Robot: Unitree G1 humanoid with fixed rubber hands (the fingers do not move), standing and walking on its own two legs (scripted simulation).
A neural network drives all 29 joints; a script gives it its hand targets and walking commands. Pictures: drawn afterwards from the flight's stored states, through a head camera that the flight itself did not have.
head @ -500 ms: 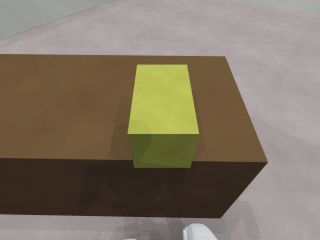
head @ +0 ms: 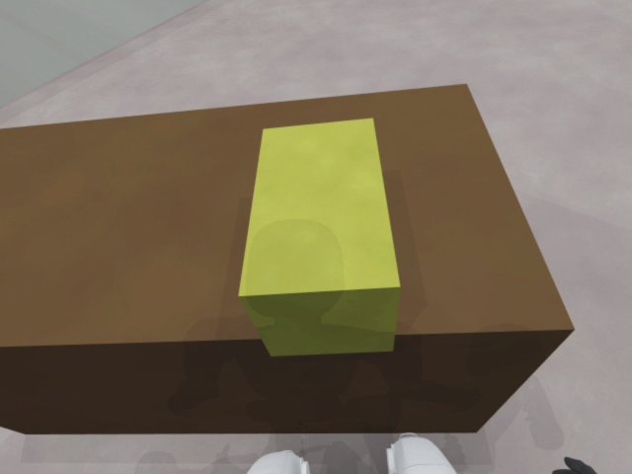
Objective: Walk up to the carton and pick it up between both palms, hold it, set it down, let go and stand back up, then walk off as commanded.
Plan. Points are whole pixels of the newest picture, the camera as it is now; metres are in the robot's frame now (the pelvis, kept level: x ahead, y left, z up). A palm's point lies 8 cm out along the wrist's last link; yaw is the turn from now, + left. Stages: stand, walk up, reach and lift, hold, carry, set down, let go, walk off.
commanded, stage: walk up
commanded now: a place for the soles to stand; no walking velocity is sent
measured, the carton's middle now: (323, 232) +0.45 +0.00 +0.02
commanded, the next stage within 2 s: none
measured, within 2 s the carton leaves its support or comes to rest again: neither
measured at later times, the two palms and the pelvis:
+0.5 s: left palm out of the picture +0.06 +0.35 -0.09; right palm out of the picture +0.12 -0.26 -0.09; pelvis +0.03 +0.04 +0.01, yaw +1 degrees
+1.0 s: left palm out of the picture +0.04 +0.39 -0.10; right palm out of the picture +0.11 -0.21 -0.09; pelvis +0.02 +0.08 +0.01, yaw +1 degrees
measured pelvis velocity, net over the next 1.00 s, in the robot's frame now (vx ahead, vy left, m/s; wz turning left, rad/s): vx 0.02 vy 0.08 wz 0.01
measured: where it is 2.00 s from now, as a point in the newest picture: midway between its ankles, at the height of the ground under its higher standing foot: outside the picture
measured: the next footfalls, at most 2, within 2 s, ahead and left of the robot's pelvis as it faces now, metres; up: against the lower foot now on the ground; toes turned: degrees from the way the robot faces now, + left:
left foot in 0.02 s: +0.10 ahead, +0.17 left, +0.00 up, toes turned +7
right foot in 0.36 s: +0.11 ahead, -0.10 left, +0.00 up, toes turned +0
